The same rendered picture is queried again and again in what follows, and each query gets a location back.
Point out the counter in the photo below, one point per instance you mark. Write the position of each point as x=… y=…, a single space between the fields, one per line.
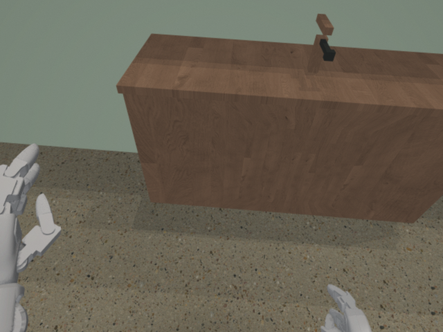
x=270 y=126

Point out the left robot forearm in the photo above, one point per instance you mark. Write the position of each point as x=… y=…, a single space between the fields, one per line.
x=13 y=316

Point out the tap lever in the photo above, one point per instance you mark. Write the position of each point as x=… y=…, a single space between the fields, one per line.
x=328 y=52

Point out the right robot hand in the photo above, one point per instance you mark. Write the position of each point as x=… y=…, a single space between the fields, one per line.
x=353 y=320

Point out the left robot hand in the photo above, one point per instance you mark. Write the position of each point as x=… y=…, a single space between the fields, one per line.
x=15 y=182

